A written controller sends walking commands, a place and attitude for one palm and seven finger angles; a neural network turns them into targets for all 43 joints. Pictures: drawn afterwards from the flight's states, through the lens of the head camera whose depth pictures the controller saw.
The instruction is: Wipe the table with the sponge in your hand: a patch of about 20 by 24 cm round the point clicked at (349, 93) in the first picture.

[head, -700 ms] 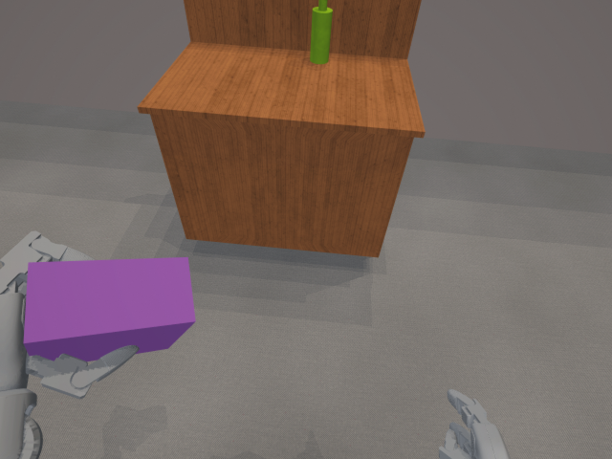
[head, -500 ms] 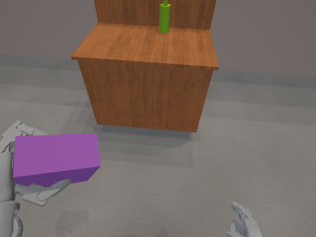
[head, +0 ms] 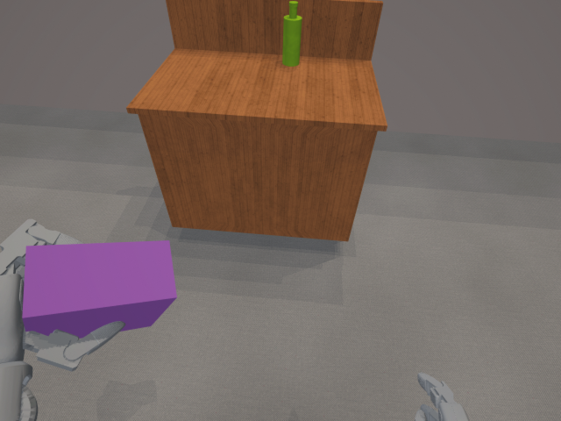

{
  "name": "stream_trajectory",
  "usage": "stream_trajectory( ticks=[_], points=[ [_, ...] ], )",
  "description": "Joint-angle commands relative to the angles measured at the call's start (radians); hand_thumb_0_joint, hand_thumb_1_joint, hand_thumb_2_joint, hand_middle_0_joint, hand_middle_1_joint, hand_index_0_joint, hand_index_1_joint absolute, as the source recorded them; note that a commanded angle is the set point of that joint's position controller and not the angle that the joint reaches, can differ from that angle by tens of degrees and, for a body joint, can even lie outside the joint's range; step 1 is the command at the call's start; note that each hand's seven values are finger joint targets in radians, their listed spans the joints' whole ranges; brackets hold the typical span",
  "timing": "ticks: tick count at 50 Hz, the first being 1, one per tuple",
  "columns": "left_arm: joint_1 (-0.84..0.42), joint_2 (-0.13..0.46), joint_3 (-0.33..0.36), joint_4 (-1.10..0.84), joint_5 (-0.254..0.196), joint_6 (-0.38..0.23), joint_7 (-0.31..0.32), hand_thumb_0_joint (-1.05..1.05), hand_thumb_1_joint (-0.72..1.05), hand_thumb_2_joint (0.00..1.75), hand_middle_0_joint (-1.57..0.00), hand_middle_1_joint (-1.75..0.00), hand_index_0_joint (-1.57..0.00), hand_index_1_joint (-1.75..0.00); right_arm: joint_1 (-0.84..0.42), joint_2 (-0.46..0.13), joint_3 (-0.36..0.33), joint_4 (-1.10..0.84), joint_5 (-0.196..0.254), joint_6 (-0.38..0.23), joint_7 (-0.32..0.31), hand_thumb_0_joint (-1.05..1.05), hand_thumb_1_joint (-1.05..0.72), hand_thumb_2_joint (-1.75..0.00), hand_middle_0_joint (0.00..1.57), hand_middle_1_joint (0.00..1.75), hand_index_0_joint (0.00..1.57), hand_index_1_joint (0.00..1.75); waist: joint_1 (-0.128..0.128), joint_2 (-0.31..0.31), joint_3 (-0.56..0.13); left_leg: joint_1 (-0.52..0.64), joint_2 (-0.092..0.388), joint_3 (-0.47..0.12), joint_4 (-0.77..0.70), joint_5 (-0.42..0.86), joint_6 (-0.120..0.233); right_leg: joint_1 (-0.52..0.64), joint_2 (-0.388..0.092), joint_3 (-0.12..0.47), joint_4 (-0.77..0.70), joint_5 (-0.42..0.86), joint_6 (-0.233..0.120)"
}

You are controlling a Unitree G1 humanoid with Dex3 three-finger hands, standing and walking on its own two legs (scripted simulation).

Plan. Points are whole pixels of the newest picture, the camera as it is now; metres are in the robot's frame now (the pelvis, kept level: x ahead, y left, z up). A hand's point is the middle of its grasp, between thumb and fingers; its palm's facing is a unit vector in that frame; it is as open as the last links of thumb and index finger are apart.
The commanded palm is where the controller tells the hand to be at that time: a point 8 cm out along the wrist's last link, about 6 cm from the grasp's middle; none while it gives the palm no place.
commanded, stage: walk to a spot facing it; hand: left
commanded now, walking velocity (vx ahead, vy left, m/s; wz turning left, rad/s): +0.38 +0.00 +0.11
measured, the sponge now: (121, 291) +0.23 +0.20 +0.14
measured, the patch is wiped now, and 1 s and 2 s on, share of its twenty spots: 0.00 0.00 0.00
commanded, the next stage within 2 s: turn to face it in 1.00 s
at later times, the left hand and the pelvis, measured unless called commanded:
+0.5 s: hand (90, 214) +0.31 +0.26 +0.17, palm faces +0.42 -0.82 -0.38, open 10.8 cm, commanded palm +0.25 +0.29 +0.18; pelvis +0.10 +0.01 +0.00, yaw +1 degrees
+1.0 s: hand (157, 151) +0.44 +0.21 +0.18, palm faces +0.43 -0.75 -0.50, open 10.8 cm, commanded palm +0.37 +0.25 +0.18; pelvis +0.25 -0.04 +0.00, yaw +6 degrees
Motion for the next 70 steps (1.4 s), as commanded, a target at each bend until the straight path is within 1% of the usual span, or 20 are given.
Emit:
stream_trajectory(
  ticks=[1,4,8,13,14,15,17,23,33,34,36,37,45,51,54,55,57,59,64,70],
  points=[
    [-0.131,0.18,0.131,-0.256,-0.008,-0.081,0.026,0.0,0.1,1.3,-1.2,-1.6,-1.2,-1.6,-0.115,-0.123,-0.053,-0.141,-0.013,-0.055,-0.02,0.0,-0.9,-0.9,0.2,0.3,0.2,0.3,0.002,0.101,-0.035,-0.069,0.142,-0.185,-0.195,-0.301,0.079,0.042,-0.037,-0.005,-0.009,-0.128,-0.022],
    [-0.105,0.17,0.127,-0.233,-0.012,-0.082,0.02,0.0,0.1,1.3,-1.2,-1.6,-1.2,-1.6,-0.105,-0.122,-0.054,-0.138,-0.011,-0.055,-0.014,0.0,-0.9,-0.9,0.2,0.3,0.2,0.3,0.005,0.047,-0.049,-0.108,0.087,-0.09,-0.078,-0.236,0.058,0.079,-0.094,0.094,-0.086,-0.176,-0.054],
    [-0.172,0.193,0.107,-0.208,-0.006,-0.083,0.021,0.0,0.1,1.3,-1.2,-1.6,-1.2,-1.6,-0.139,-0.106,-0.044,-0.13,0.001,-0.054,-0.005,0.0,-0.9,-0.9,0.2,0.3,0.2,0.3,0.02,-0.206,0.049,-0.3,0.009,0.037,0.319,-0.182,-0.006,0.118,-0.368,0.489,-0.326,-0.325,-0.205],
    [-0.189,0.218,0.138,-0.253,-0.011,-0.103,0.022,0.0,0.1,1.3,-1.2,-1.6,-1.2,-1.6,-0.12,-0.092,-0.03,-0.118,-0.009,-0.045,-0.012,0.0,-0.9,-0.9,0.2,0.3,0.2,0.3,-0.005,-0.063,-0.011,0.122,-0.005,0.113,-0.067,0.014,0.0,-0.035,-0.195,0.105,-0.065,-0.034,-0.106],
    [-0.194,0.209,0.136,-0.292,-0.018,-0.112,0.022,0.0,0.1,1.3,-1.2,-1.6,-1.2,-1.6,-0.104,-0.11,-0.038,-0.124,-0.007,-0.049,-0.018,0.0,-0.9,-0.9,0.2,0.3,0.2,0.3,-0.019,0.069,-0.042,0.25,0.056,0.005,-0.173,0.011,0.035,-0.109,-0.123,0.03,0.133,0.033,-0.056],
    [-0.174,0.19,0.127,-0.345,-0.023,-0.126,0.026,0.0,0.1,1.3,-1.2,-1.6,-1.2,-1.6,-0.113,-0.139,-0.052,-0.136,-0.004,-0.054,-0.018,0.0,-0.9,-0.9,0.2,0.3,0.2,0.3,-0.017,0.34,-0.074,0.41,0.269,-0.311,-0.251,0.035,0.107,-0.309,-0.03,-0.09,0.387,-0.096,0.012],
    [-0.184,0.248,0.151,-0.322,-0.001,-0.132,0.029,0.0,0.1,1.3,-1.2,-1.6,-1.2,-1.6,-0.109,-0.109,-0.043,-0.117,-0.009,-0.067,-0.001,0.0,-0.9,-0.9,0.2,0.3,0.2,0.3,-0.017,0.226,-0.033,0.319,0.426,-0.527,-0.331,0.053,0.215,-0.408,-0.081,0.013,0.638,-0.196,0.01],
    [-0.079,0.157,0.107,-0.322,-0.011,-0.099,0.009,0.0,0.1,1.3,-1.2,-1.6,-1.2,-1.6,-0.078,-0.12,-0.063,-0.104,0.006,-0.097,0.023,0.0,-0.9,-0.9,0.2,0.3,0.2,0.3,0.002,0.19,-0.011,0.271,0.285,-0.118,-0.286,0.253,0.15,-0.365,-0.107,-0.093,0.483,0.008,0.042],
    [-0.066,0.21,0.176,-0.276,-0.024,-0.088,-0.007,0.0,0.1,1.3,-1.2,-1.6,-1.2,-1.6,-0.118,-0.103,-0.06,-0.123,0.003,-0.078,0.009,0.0,-0.9,-0.9,0.2,0.3,0.2,0.3,0.019,0.171,-0.101,0.167,0.216,0.072,0.017,0.454,0.091,0.142,-0.005,-0.265,-0.048,0.143,0.029],
    [-0.076,0.214,0.173,-0.292,-0.018,-0.084,-0.005,0.0,0.1,1.3,-1.2,-1.6,-1.2,-1.6,-0.12,-0.096,-0.061,-0.121,0.008,-0.072,0.014,0.0,-0.9,-0.9,0.2,0.3,0.2,0.3,0.027,0.084,-0.144,0.071,0.177,0.085,0.188,0.394,0.071,0.29,-0.056,-0.194,-0.083,0.166,0.005],
    [-0.072,0.286,0.231,-0.316,-0.016,-0.079,0.006,0.0,0.1,1.3,-1.2,-1.6,-1.2,-1.6,-0.161,-0.072,-0.053,-0.158,0.011,-0.064,0.02,0.0,-0.9,-0.9,0.2,0.3,0.2,0.3,0.036,-0.273,-0.198,-0.377,-0.026,0.08,0.719,-0.229,0.006,0.521,-0.465,0.453,-0.179,0.414,-0.184],
    [-0.082,0.297,0.254,-0.322,-0.023,-0.094,0.013,0.0,0.1,1.3,-1.2,-1.6,-1.2,-1.6,-0.161,-0.082,-0.051,-0.147,-0.001,-0.06,0.017,0.0,-0.9,-0.9,0.2,0.3,0.2,0.3,0.031,-0.164,-0.155,-0.414,0.018,-0.032,0.815,-0.232,-0.005,0.457,-0.512,0.447,-0.207,0.426,-0.198],
    [-0.017,0.259,0.246,-0.368,-0.028,-0.124,0.007,0.0,0.1,1.3,-1.2,-1.6,-1.2,-1.6,-0.158,-0.093,-0.067,-0.145,0.001,0.007,0.022,0.0,-0.9,-0.9,0.2,0.3,0.2,0.3,-0.005,-0.11,-0.037,-0.277,0.129,0.017,0.521,0.019,-0.051,0.133,-0.381,-0.08,-0.237,0.39,-0.114],
    [0.01,0.213,0.211,-0.321,-0.031,-0.098,0.035,0.0,0.1,1.3,-1.2,-1.6,-1.2,-1.6,-0.115,-0.074,-0.07,-0.183,-0.003,-0.012,0.013,0.0,-0.9,-0.9,0.2,0.3,0.2,0.3,0.035,-0.173,-0.048,-0.13,0.059,0.186,0.141,0.033,-0.028,0.197,-0.38,-0.151,-0.131,0.511,-0.098],
    [-0.066,0.207,0.179,-0.348,-0.031,-0.093,0.044,0.0,0.1,1.3,-1.2,-1.6,-1.2,-1.6,-0.085,-0.081,-0.077,-0.185,-0.003,-0.014,0.002,0.0,-0.9,-0.9,0.2,0.3,0.2,0.3,-0.012,-0.114,-0.098,0.09,-0.021,0.238,-0.017,0.12,-0.022,0.12,-0.338,-0.216,0.108,0.515,-0.044],
    [-0.083,0.196,0.159,-0.364,-0.029,-0.099,0.043,0.0,0.1,1.3,-1.2,-1.6,-1.2,-1.6,-0.081,-0.098,-0.085,-0.189,0.001,-0.018,-0.007,0.0,-0.9,-0.9,0.2,0.3,0.2,0.3,-0.028,0.025,-0.131,0.239,0.017,0.156,-0.08,0.151,0.0,0.034,-0.291,-0.227,0.301,0.447,-0.008],
    [-0.128,0.22,0.169,-0.425,-0.03,-0.137,0.05,0.0,0.1,1.3,-1.2,-1.6,-1.2,-1.6,-0.097,-0.108,-0.062,-0.199,0.003,-0.03,0.007,0.0,-0.9,-0.9,0.2,0.3,0.2,0.3,0.01,0.338,-0.18,0.395,0.413,-0.451,-0.191,0.668,0.222,-0.261,-0.064,-0.107,0.705,-0.313,0.041],
    [-0.158,0.259,0.181,-0.311,-0.019,-0.13,0.026,0.0,0.1,1.3,-1.2,-1.6,-1.2,-1.6,-0.112,-0.125,-0.064,-0.157,0.003,-0.031,0.021,0.0,-0.9,-0.9,0.2,0.3,0.2,0.3,0.012,0.168,-0.119,0.235,0.411,-0.352,-0.217,0.466,0.211,-0.28,-0.121,-0.004,0.728,-0.223,0.033],
    [-0.136,0.22,0.167,-0.51,-0.033,-0.133,0.011,0.0,0.1,1.3,-1.2,-1.6,-1.2,-1.6,-0.137,-0.111,-0.057,-0.161,0.002,-0.068,0.048,0.0,-0.9,-0.9,0.2,0.3,0.2,0.3,0.026,0.293,-0.102,0.048,0.298,-0.017,-0.264,0.238,0.107,-0.109,-0.103,-0.067,0.47,-0.034,0.043],
    [-0.103,0.167,0.17,-0.263,-0.044,-0.098,0.005,0.0,0.1,1.3,-1.2,-1.6,-1.2,-1.6,-0.104,-0.118,-0.063,-0.16,0.007,-0.093,0.053,0.0,-0.9,-0.9,0.2,0.3,0.2,0.3,0.024,0.202,-0.095,0.079,0.346,0.073,-0.194,0.194,0.057,-0.036,-0.041,-0.148,0.194,-0.024,0.074]
  ],
)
